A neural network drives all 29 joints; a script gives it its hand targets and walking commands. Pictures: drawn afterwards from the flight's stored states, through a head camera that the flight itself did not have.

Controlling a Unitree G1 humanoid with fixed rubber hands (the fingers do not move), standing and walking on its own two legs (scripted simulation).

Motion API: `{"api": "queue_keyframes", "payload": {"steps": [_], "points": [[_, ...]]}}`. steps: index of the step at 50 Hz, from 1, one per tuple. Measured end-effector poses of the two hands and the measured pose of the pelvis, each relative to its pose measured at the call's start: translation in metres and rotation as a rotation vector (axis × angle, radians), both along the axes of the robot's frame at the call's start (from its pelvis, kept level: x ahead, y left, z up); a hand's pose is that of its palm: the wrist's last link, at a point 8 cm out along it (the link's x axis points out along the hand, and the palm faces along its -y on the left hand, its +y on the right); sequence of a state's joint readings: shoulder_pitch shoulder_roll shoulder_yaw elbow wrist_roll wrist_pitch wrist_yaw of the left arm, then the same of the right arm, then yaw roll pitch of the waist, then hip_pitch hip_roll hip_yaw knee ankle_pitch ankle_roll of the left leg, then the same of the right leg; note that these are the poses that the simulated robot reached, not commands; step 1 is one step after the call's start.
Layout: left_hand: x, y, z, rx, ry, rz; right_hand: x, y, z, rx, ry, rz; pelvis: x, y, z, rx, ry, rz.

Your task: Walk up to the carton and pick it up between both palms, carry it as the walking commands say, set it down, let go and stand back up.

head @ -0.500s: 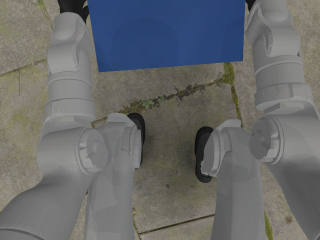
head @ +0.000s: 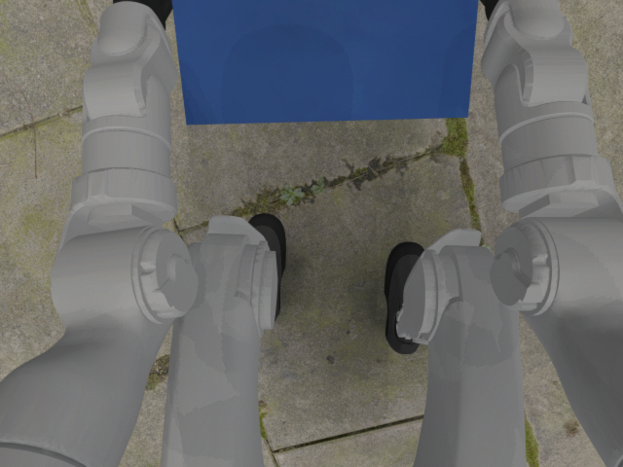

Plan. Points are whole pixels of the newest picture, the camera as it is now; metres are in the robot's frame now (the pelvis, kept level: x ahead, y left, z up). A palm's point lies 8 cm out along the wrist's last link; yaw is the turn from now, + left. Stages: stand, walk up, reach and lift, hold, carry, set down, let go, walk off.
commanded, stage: set down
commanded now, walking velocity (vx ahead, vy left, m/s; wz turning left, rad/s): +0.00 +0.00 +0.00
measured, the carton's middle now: (320, 34) +0.52 +0.05 -0.25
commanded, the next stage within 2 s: none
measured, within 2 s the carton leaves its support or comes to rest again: rests again in 0.02 s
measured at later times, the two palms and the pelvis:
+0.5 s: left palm (137, 8) +0.51 +0.23 -0.17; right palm out of the picture +0.55 -0.11 -0.17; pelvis +0.00 +0.00 -0.01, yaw +0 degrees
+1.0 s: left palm (137, 9) +0.51 +0.23 -0.17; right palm out of the picture +0.55 -0.11 -0.18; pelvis +0.00 +0.00 -0.01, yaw +0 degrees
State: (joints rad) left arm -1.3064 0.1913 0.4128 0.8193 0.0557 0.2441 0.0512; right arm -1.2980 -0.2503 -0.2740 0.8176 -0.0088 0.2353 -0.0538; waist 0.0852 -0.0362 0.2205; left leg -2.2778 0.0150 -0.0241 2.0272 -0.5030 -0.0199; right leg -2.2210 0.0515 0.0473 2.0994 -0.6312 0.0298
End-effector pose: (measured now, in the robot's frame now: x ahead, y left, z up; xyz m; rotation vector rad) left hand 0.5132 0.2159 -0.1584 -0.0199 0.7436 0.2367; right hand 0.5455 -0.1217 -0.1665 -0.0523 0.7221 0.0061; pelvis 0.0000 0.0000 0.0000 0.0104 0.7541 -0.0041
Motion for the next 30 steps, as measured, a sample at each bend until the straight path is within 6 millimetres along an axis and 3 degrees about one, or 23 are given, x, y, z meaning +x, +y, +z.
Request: {"api": "queue_keyframes", "payload": {"steps": [30], "points": [[0.001, 0.011, -0.014, -0.013, 0.014, -0.007, 0.004, 0.008, -0.009, 0.009, -0.029, 0.033, -0.003, 0.002, -0.011, -0.004, -0.020, 0.003]]}}
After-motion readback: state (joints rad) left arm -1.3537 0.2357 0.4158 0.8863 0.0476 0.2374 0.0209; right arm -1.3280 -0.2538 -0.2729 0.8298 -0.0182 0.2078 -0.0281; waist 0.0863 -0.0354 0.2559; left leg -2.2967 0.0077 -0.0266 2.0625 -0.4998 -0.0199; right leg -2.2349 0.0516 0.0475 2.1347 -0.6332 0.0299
